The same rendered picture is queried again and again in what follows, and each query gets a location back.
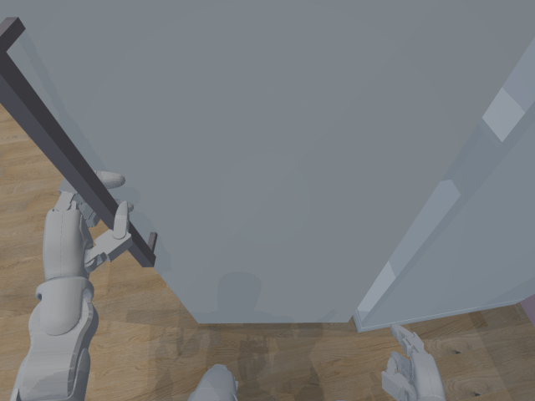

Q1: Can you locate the left robot forearm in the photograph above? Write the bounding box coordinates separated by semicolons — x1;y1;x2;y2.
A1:
10;277;99;401

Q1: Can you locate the robot left hand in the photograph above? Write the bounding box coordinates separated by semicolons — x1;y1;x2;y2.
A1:
43;170;134;281

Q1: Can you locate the fridge door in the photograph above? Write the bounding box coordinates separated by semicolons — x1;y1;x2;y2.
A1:
0;0;535;323

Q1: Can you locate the robot left thigh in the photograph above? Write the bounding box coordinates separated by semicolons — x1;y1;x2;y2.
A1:
187;368;238;401

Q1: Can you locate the handle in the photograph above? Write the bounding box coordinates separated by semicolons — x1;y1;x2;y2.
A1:
0;17;158;267

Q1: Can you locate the robot right hand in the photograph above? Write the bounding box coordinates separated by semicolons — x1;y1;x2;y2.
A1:
382;323;447;401

